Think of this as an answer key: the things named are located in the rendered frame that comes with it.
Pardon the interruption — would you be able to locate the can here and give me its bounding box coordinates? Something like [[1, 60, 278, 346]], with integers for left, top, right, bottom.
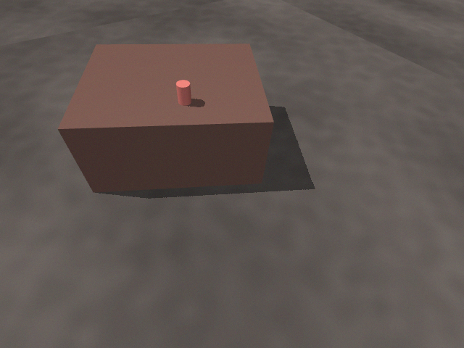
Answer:
[[176, 80, 191, 106]]

